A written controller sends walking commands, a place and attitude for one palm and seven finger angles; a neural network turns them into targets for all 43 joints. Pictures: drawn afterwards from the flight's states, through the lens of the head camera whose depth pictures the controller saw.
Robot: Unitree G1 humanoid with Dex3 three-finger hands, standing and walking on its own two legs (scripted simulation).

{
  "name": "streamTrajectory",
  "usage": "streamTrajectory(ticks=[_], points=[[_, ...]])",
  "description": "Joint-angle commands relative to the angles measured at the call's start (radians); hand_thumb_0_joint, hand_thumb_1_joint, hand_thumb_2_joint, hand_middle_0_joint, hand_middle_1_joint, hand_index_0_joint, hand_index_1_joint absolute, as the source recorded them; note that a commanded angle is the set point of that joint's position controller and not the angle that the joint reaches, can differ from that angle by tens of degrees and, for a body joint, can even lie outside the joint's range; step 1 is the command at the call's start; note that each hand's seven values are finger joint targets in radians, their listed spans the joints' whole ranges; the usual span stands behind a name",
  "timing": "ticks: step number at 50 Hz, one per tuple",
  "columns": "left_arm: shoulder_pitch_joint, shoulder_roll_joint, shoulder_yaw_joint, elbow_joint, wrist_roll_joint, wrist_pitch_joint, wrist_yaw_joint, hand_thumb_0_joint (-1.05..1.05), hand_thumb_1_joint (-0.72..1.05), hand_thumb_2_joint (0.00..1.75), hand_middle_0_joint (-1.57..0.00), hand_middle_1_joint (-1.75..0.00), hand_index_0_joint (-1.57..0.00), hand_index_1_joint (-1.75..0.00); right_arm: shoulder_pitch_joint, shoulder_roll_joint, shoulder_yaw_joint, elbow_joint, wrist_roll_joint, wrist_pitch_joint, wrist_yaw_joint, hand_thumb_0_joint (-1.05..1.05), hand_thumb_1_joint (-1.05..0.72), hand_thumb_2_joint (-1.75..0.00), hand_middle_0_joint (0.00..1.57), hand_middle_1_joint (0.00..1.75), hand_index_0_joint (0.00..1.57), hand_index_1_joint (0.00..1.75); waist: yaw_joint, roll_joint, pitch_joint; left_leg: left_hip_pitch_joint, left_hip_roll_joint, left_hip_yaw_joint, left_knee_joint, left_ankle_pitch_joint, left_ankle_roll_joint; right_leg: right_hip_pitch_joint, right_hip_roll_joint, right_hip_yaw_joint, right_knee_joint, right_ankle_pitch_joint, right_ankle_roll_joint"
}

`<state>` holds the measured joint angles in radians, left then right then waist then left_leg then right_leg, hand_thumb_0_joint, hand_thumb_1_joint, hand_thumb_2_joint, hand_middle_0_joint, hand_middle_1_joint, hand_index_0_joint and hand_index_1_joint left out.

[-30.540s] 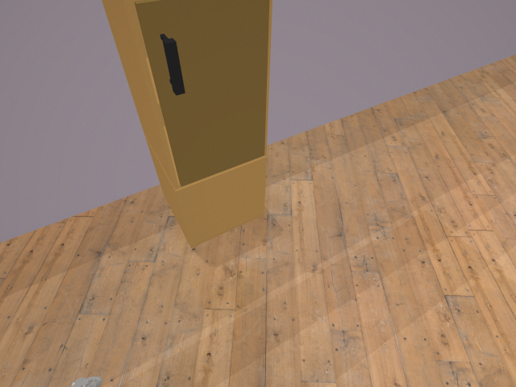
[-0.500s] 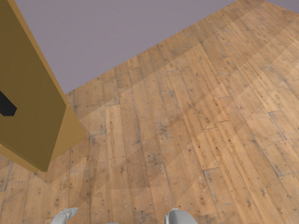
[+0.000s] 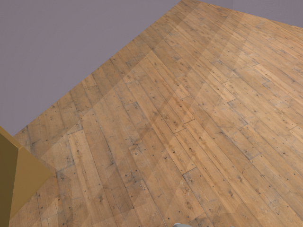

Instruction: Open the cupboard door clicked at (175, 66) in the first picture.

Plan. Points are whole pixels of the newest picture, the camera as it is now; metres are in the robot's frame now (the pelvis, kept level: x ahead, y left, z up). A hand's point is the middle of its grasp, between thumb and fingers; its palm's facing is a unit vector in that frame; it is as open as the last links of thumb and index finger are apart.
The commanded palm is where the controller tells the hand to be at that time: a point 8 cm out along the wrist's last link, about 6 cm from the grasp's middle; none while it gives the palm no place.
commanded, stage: walk to a spot facing it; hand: left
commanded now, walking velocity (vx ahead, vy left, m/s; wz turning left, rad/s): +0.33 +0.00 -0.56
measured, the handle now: out of the picture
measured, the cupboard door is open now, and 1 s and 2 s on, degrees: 48 48 48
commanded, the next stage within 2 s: turn to face it in 1.36 s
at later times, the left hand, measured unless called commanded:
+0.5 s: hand (132, 172) +0.31 +0.08 -0.17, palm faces -0.29 -0.94 -0.16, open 7.3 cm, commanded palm none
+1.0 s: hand (160, 123) +0.53 -0.01 -0.17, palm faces -0.28 -0.94 -0.20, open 7.2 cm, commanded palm none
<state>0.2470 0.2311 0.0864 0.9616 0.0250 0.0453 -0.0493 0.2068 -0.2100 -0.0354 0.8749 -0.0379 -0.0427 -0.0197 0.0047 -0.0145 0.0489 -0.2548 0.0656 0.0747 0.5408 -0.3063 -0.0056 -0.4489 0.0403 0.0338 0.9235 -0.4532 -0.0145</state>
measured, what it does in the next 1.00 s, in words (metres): walks ahead, turning right: right foot, then left foot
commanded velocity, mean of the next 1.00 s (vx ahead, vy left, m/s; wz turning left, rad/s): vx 0.37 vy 0.00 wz -0.22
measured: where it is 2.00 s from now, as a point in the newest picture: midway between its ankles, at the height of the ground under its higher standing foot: (199, 148)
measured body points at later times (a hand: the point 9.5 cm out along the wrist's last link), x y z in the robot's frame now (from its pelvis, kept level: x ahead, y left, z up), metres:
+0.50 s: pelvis +0.18 -0.07 +0.00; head +0.23 -0.07 +0.45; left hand +0.33 +0.13 -0.16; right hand +0.14 -0.32 -0.14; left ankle +0.24 +0.07 -0.71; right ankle +0.16 -0.18 -0.73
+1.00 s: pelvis +0.41 -0.17 +0.00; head +0.44 -0.17 +0.45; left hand +0.54 +0.04 -0.15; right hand +0.31 -0.38 -0.15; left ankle +0.44 -0.03 -0.69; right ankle +0.36 -0.26 -0.73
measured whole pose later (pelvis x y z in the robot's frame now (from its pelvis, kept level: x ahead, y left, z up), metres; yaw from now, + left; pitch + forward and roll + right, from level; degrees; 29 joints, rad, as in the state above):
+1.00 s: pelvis +0.41 -0.17 +0.00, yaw -18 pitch +1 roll +0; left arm 0.20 0.18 0.08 1.03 0.02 -0.07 0.01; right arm 0.31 -0.17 -0.05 1.09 -0.02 -0.01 0.01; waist -0.04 -0.01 0.06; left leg -0.44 0.14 0.10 0.91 -0.41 -0.03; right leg -0.22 -0.03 -0.13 0.50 -0.29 -0.02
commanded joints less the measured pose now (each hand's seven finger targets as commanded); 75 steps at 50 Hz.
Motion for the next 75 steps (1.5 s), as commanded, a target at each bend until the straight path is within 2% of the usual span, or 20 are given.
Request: streamTrajectory(ticks=[1, 11, 12, 13, 14, 18, 25, 27, 28, 34, 39, 41, 42, 52, 55, 59, 65, 67, 68, 75], points=[[-0.209, 0.045, 0.015, -0.157, 0.011, -0.054, -0.030, 0.00, 0.90, 0.90, -0.20, -0.30, -0.20, -0.30, 0.156, -0.168, -0.036, 0.005, -0.004, -0.024, -0.010, 0.00, -0.90, -0.90, 0.20, 0.30, 0.20, 0.30, -0.049, 0.161, 0.061, 0.214, 0.288, -0.194, -0.348, 0.018, 0.107, -0.364, -0.126, -0.034, 0.208, 0.142, 0.028], [-0.104, 0.082, 0.010, -0.094, 0.002, -0.048, -0.028, 0.00, 0.90, 0.90, -0.20, -0.30, -0.20, -0.30, 0.164, -0.197, -0.031, 0.052, -0.004, -0.010, 0.001, 0.00, -0.90, -0.90, 0.20, 0.30, 0.20, 0.30, 0.048, 0.147, -0.025, 0.056, 0.253, 0.133, -0.042, 0.414, 0.042, 0.262, -0.034, -0.203, -0.295, 0.183, -0.038], [0.088, 0.147, 0.028, -0.032, 0.005, -0.062, -0.017, 0.00, 0.90, 0.90, -0.20, -0.30, -0.20, -0.30, 0.131, -0.181, -0.024, 0.039, 0.008, -0.012, 0.008, 0.00, -0.90, -0.90, 0.20, 0.30, 0.20, 0.30, 0.137, 0.014, -0.117, -0.102, 0.188, 0.184, 0.225, 0.422, 0.003, 0.563, -0.061, -0.127, -0.358, 0.134, -0.083], [0.262, 0.291, 0.067, 0.006, 0.007, -0.075, 0.008, 0.00, 0.90, 0.90, -0.20, -0.30, -0.20, -0.30, 0.095, -0.095, -0.004, -0.016, 0.034, -0.016, 0.023, 0.00, -0.90, -0.90, 0.20, 0.30, 0.20, 0.30, 0.203, -0.303, -0.226, -0.434, 0.019, 0.206, 0.626, -0.140, -0.047, 0.784, -0.393, 0.414, -0.546, 0.047, -0.210], [0.253, 0.329, 0.068, 0.016, -0.021, -0.068, 0.025, 0.00, 0.90, 0.90, -0.20, -0.30, -0.20, -0.30, 0.004, -0.111, -0.016, -0.045, 0.033, -0.011, 0.017, 0.00, -0.90, -0.90, 0.20, 0.30, 0.20, 0.30, 0.191, -0.249, -0.164, -0.535, 0.036, -0.002, 0.796, -0.332, -0.033, 0.660, -0.493, 0.598, -0.704, -0.010, -0.263], [-0.091, 0.163, 0.019, -0.083, 0.002, -0.075, 0.049, 0.00, 0.90, 0.90, -0.20, -0.30, -0.20, -0.30, 0.092, -0.096, -0.025, 0.039, 0.009, 0.007, 0.021, 0.00, -0.90, -0.90, 0.20, 0.30, 0.20, 0.30, -0.012, -0.165, -0.092, -0.265, 0.127, -0.065, 0.564, -0.137, -0.041, 0.193, -0.327, 0.239, -0.681, 0.014, -0.185], [-0.117, 0.123, 0.016, -0.047, -0.004, -0.076, 0.022, 0.00, 0.90, 0.90, -0.20, -0.30, -0.20, -0.30, 0.231, -0.060, -0.023, 0.104, 0.002, -0.004, 0.027, 0.00, -0.90, -0.90, 0.20, 0.30, 0.20, 0.30, -0.087, -0.017, -0.023, 0.160, 0.008, 0.085, -0.005, 0.047, -0.044, -0.030, -0.170, 0.097, -0.559, -0.116, -0.115], [-0.117, -0.001, -0.006, -0.086, -0.013, -0.079, 0.015, 0.00, 0.90, 0.90, -0.20, -0.30, -0.20, -0.30, 0.391, -0.215, -0.059, 0.132, -0.023, -0.021, 0.008, 0.00, -0.90, -0.90, 0.20, 0.30, 0.20, 0.30, -0.155, 0.408, -0.036, 0.300, 0.373, -0.479, -0.336, -0.352, 0.113, -0.276, 0.003, -0.095, -0.018, -0.103, -0.023], [-0.206, 0.033, -0.008, -0.123, -0.006, -0.097, 0.011, 0.00, 0.90, 0.90, -0.20, -0.30, -0.20, -0.30, 0.402, -0.223, -0.060, 0.125, -0.015, -0.022, 0.001, 0.00, -0.90, -0.90, 0.20, 0.30, 0.20, 0.30, -0.161, 0.278, 0.001, 0.303, 0.471, -0.612, -0.383, -0.321, 0.211, -0.365, -0.074, -0.021, 0.127, -0.078, -0.029], [-0.238, -0.027, -0.029, -0.071, -0.001, -0.094, -0.010, 0.00, 0.90, 0.90, -0.20, -0.30, -0.20, -0.30, 0.294, -0.113, -0.032, 0.148, -0.012, -0.045, 0.001, 0.00, -0.90, -0.90, 0.20, 0.30, 0.20, 0.30, -0.079, 0.198, -0.024, 0.251, 0.235, -0.004, -0.259, 0.441, 0.074, -0.162, -0.122, -0.112, -0.092, 0.113, -0.001], [-0.014, 0.033, -0.003, 0.024, 0.002, -0.095, -0.001, 0.00, 0.90, 0.90, -0.20, -0.30, -0.20, -0.30, 0.245, -0.114, -0.027, 0.168, 0.006, -0.022, 0.010, 0.00, -0.90, -0.90, 0.20, 0.30, 0.20, 0.30, 0.038, 0.088, -0.082, 0.044, 0.182, 0.091, -0.053, 0.388, 0.033, 0.363, -0.027, -0.203, -0.385, 0.254, -0.041], [0.291, 0.235, 0.059, 0.107, 0.001, -0.101, 0.027, 0.00, 0.90, 0.90, -0.20, -0.30, -0.20, -0.30, 0.158, -0.019, -0.009, 0.099, 0.035, -0.026, 0.022, 0.00, -0.90, -0.90, 0.20, 0.30, 0.20, 0.30, 0.170, -0.340, -0.192, -0.409, -0.010, 0.161, 0.502, -0.231, -0.033, 0.755, -0.454, 0.430, -0.632, 0.035, -0.221], [0.263, 0.238, 0.054, 0.109, -0.020, -0.089, 0.032, 0.00, 0.90, 0.90, -0.20, -0.30, -0.20, -0.30, 0.045, -0.052, -0.021, 0.075, 0.025, -0.019, 0.024, 0.00, -0.90, -0.90, 0.20, 0.30, 0.20, 0.30, 0.176, -0.230, -0.078, -0.508, 0.034, 0.015, 0.663, -0.320, -0.019, 0.633, -0.489, 0.496, -0.727, -0.032, -0.260], [0.018, 0.095, 0.015, 0.079, -0.010, -0.115, 0.038, 0.00, 0.90, 0.90, -0.20, -0.30, -0.20, -0.30, 0.167, 0.001, -0.023, 0.161, 0.005, -0.016, 0.042, 0.00, -0.90, -0.90, 0.20, 0.30, 0.20, 0.30, -0.058, 0.006, -0.027, 0.084, 0.007, 0.120, -0.040, 0.135, -0.033, 0.158, -0.240, -0.017, -0.568, 0.176, -0.104], [-0.052, 0.004, -0.014, -0.001, -0.009, -0.116, 0.026, 0.00, 0.90, 0.90, -0.20, -0.30, -0.20, -0.30, 0.463, -0.222, -0.074, 0.213, -0.016, -0.025, 0.010, 0.00, -0.90, -0.90, 0.20, 0.30, 0.20, 0.30, -0.188, 0.326, -0.132, 0.434, 0.435, -0.527, -0.294, -0.067, 0.201, -0.245, -0.029, -0.138, 0.152, -0.108, -0.006], [-0.157, 0.006, -0.011, -0.014, 0.000, -0.107, 0.008, 0.00, 0.90, 0.90, -0.20, -0.30, -0.20, -0.30, 0.229, -0.128, -0.045, 0.162, -0.009, -0.038, 0.003, 0.00, -0.90, -0.90, 0.20, 0.30, 0.20, 0.30, -0.074, 0.179, 0.064, 0.173, 0.359, -0.265, -0.324, 0.105, 0.149, -0.304, -0.192, -0.019, 0.196, 0.061, 0.009], [0.077, 0.024, -0.001, 0.076, 0.001, -0.095, 0.003, 0.00, 0.90, 0.90, -0.20, -0.30, -0.20, -0.30, 0.106, -0.133, -0.046, 0.149, 0.004, -0.010, 0.020, 0.00, -0.90, -0.90, 0.20, 0.30, 0.20, 0.30, 0.046, 0.039, -0.040, -0.065, 0.161, 0.051, -0.133, -0.087, 0.042, 0.323, -0.071, -0.199, -0.360, 0.240, 0.008], [0.257, 0.203, 0.043, 0.120, 0.007, -0.102, 0.029, 0.00, 0.90, 0.90, -0.20, -0.30, -0.20, -0.30, 0.052, -0.025, -0.025, 0.100, 0.022, 0.001, 0.035, 0.00, -0.90, -0.90, 0.20, 0.30, 0.20, 0.30, 0.144, -0.399, -0.031, -0.414, -0.032, 0.161, 0.362, -0.298, -0.023, 0.529, -0.409, 0.351, -0.691, -0.144, -0.132], [0.269, 0.196, 0.037, 0.110, -0.006, -0.092, 0.041, 0.00, 0.90, 0.90, -0.20, -0.30, -0.20, -0.30, -0.023, -0.045, -0.026, 0.063, 0.019, 0.007, 0.040, 0.00, -0.90, -0.90, 0.20, 0.30, 0.20, 0.30, 0.153, -0.275, -0.007, -0.443, 0.006, 0.033, 0.546, -0.326, -0.006, 0.475, -0.481, 0.485, -0.808, -0.227, -0.198], [0.078, 0.057, -0.001, 0.087, 0.004, -0.128, 0.062, 0.00, 0.90, 0.90, -0.20, -0.30, -0.20, -0.30, 0.034, 0.055, -0.013, 0.135, 0.017, 0.013, 0.039, 0.00, -0.90, -0.90, 0.20, 0.30, 0.20, 0.30, 0.000, -0.087, -0.036, -0.218, 0.045, 0.032, 0.200, -0.050, -0.030, 0.349, -0.353, -0.068, -0.618, 0.654, -0.125]])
